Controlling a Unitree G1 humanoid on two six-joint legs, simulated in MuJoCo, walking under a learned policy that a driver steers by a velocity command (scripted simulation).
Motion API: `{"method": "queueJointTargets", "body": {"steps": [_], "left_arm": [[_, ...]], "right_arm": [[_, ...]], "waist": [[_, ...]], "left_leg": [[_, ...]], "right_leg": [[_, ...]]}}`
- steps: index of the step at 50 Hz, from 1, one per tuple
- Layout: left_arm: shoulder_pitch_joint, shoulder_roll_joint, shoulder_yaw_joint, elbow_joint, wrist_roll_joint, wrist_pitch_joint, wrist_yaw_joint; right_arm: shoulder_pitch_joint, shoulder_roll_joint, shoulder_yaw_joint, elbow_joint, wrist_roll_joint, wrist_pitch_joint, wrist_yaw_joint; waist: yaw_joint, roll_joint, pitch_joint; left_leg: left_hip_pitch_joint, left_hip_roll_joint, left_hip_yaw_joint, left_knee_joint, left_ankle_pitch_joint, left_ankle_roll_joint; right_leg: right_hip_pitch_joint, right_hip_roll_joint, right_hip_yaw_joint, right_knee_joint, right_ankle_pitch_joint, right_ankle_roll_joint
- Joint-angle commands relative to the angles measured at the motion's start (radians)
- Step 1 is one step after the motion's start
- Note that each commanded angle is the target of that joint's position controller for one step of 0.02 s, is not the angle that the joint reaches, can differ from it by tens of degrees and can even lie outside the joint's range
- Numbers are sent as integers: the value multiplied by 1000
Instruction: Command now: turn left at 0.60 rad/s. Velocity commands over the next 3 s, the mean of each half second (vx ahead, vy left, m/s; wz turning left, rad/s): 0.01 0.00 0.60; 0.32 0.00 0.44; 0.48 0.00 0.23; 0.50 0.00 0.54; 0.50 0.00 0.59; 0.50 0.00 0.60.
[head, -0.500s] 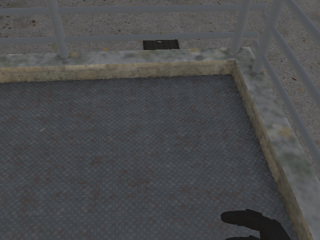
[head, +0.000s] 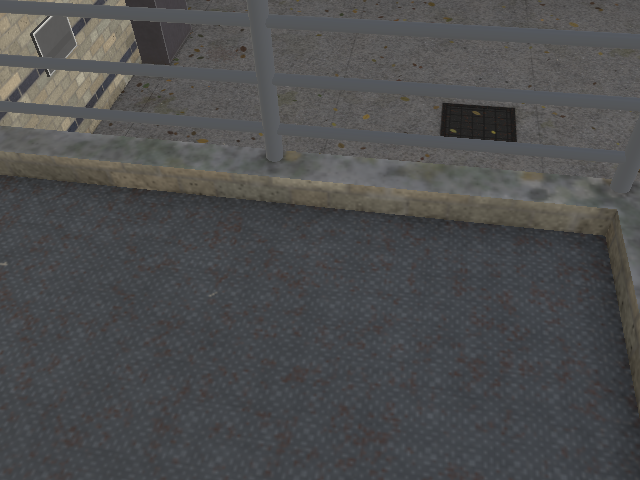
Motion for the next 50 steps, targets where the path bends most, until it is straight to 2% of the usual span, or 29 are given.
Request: {"method": "queueJointTargets", "body": {"steps": [1, 2, 3, 5, 8, 10, 12, 14, 17, 20, 21, 22, 23, 24, 25, 26, 27, 29, 33, 35, 39, 40, 42, 45, 46, 47, 48, 49, 50], "left_arm": [[145, 174, 69, -41, 18, 10, 8], [83, 216, 80, -109, 54, 5, 9], [10, 172, 73, -151, 48, 0, 9], [-51, 102, 50, -160, 12, 15, 17], [29, 84, 45, -146, 4, 35, 17], [59, 101, 52, -143, 2, 49, 20], [67, 155, 72, -160, 7, 35, 32], [60, 167, 77, -175, 2, 37, 36], [70, 187, 89, -161, -9, 45, 35], [93, 175, 88, -116, -11, 52, 23], [116, 142, 83, -100, -4, 50, 16], [58, 83, 64, -149, 13, 41, 11], [-50, 129, 73, -201, 18, 27, 19], [-44, 146, 76, -203, 1, 23, 15], [61, 141, 53, -154, 43, -36, -10], [87, 171, 62, -132, 84, -70, -16], [113, 146, 49, -118, 111, -72, -17], [132, 142, 35, -104, 94, -60, -31], [103, 144, 30, -111, 69, -50, -51], [102, 138, 28, -122, 72, -45, -47], [156, 104, 11, -119, 74, -35, -87], [156, 99, 7, -122, 69, -37, -92], [165, 82, -7, -146, 47, -33, -98], [249, 111, 8, -137, 26, -88, -86], [279, 200, 29, -132, 23, -102, -75], [311, 235, 36, -98, 32, -104, -75], [334, 183, 26, -71, 33, -106, -74], [298, 148, 15, -56, 32, -104, -80], [265, 97, -4, -68, 35, -104, -79]], "right_arm": [[2, 19, -5, -55, -4, -7, 6], [52, -27, -9, -99, -18, -28, 20], [51, -93, -22, -85, -2, -26, 15], [6, -93, -22, -92, -9, 14, 2], [-4, -61, -15, -128, -2, 50, -7], [-33, -50, -6, -151, 6, 54, -1], [-82, -45, 13, -192, -17, 37, 22], [-102, -56, 14, -214, -8, 23, 35], [-62, -71, 0, -213, -14, 30, 50], [48, -74, -19, -173, -6, 29, 63], [107, -117, -36, -170, -14, 29, 58], [102, -243, -67, -211, -35, 26, 44], [120, -233, -62, -248, -67, 7, 42], [71, -173, -37, -273, -67, -13, 40], [100, -151, -40, -171, -77, -121, 65], [56, -141, -32, -180, -56, -149, 77], [24, -125, -28, -181, -55, -153, 78], [4, -125, -26, -163, -84, -155, 63], [68, -125, -17, -141, -73, -158, 43], [43, -124, -13, -162, -61, -171, 56], [-28, -166, -33, -183, -58, -160, 90], [-12, -176, -43, -173, -65, -155, 99], [-23, -147, -36, -162, -47, -142, 100], [38, -75, -22, -97, -42, -123, 102], [26, -14, -10, -123, -41, -133, 96], [-84, -30, -10, -158, -84, -144, 102], [-174, -61, -16, -155, -74, -153, 88], [-173, -63, -17, -140, -54, -155, 68], [-152, -57, -15, -119, -70, -150, 58]], "waist": [[63, -184, -33], [-4, -376, -90], [-10, -256, -41], [-20, -120, 21], [21, -135, 49], [48, -176, 41], [74, -173, -22], [86, -180, -3], [92, -172, -4], [43, -144, 26], [28, -53, 17], [29, 239, 57], [-30, 262, 16], [-1, 189, -3], [19, 218, 45], [49, 146, 65], [71, 116, 47], [71, 69, 1], [38, 85, -25], [48, 77, -14], [52, 94, -1], [36, 102, 13], [38, 83, 3], [63, 26, -29], [69, -175, -30], [124, -322, 3], [167, -185, 61], [137, -141, 80], [109, -121, 56]], "left_leg": [[-322, -24, 73, 315, -353, 18], [-379, 37, 71, 454, -348, -8], [-379, 94, 66, 610, -261, -33], [-343, 123, 116, 690, -156, -57], [-268, 91, 212, 564, -61, -90], [-228, 97, 234, 411, -71, -95], [-192, 153, 216, 370, -90, -78], [-141, 176, 219, 285, -133, -70], [-45, 171, 245, 160, -138, -36], [190, 125, 313, -143, -31, 20], [330, 175, 189, -211, 10, 51], [423, 418, -218, -303, 71, 169], [372, 503, -419, -350, 37, 300], [357, 477, -412, -357, -118, 301], [276, 413, -380, -416, -484, 225], [264, 397, -349, -419, -501, 176], [255, 375, -308, -410, -447, 154], [240, 330, -227, -406, -351, 158], [253, 306, -191, -420, -224, 185], [220, 291, -178, -424, -197, 187], [118, 285, -150, -365, -192, 197], [140, 298, -178, -347, -200, 211], [173, 329, -249, -289, -227, 247], [41, 239, -212, -86, -251, 212], [-208, 83, -25, 158, -220, 96], [-470, 20, 100, 352, -304, 36], [-625, 72, 63, 518, -203, 43], [-613, 103, 87, 626, -122, 43], [-556, 124, 87, 652, -40, 52]], "right_leg": [[455, -306, 281, -255, 274, -119], [389, -443, 649, -401, 144, -269], [329, -411, 585, -400, -39, -295], [236, -248, 312, -363, -101, -215], [225, -155, 81, -336, 44, -206], [278, -160, 55, -325, 58, -217], [357, -275, 118, -333, 68, -240], [351, -308, 127, -351, 45, -262], [344, -311, 85, -309, 18, -241], [243, -245, -42, -205, -45, -171], [125, -202, -102, -57, -114, -114], [-155, -45, -210, 237, -226, -18], [-249, 6, -41, 470, -308, -3], [-277, -24, 30, 603, -240, -5], [-375, -11, 132, 745, -81, 4], [-419, -22, 105, 768, -49, 11], [-421, -34, 88, 775, -10, 21], [-380, -44, 43, 793, 36, 44], [-311, -55, -1, 710, 26, 97], [-223, -60, -23, 546, 4, 112], [27, -41, -65, 188, -83, 91], [44, -48, -56, 104, -97, 75], [90, -62, -59, -50, -80, 25], [353, -85, -48, -193, -16, -85], [498, -263, 270, -312, -107, -314], [584, -390, 626, -454, -310, -445], [617, -415, 635, -474, -362, -421], [555, -384, 515, -455, -264, -364], [520, -328, 392, -459, -146, -318]]}}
